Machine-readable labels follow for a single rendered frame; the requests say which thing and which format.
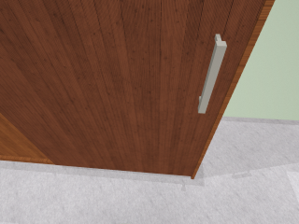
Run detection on wardrobe door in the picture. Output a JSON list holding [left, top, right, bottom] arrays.
[[0, 0, 264, 176], [0, 113, 48, 159]]

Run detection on handle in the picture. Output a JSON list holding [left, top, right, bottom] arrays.
[[197, 34, 227, 114]]

